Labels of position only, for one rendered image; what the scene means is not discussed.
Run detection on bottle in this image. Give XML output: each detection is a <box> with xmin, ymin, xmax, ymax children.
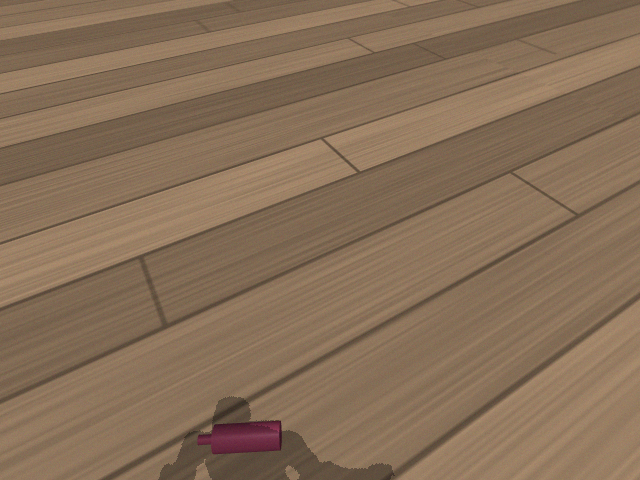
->
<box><xmin>197</xmin><ymin>421</ymin><xmax>282</xmax><ymax>454</ymax></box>

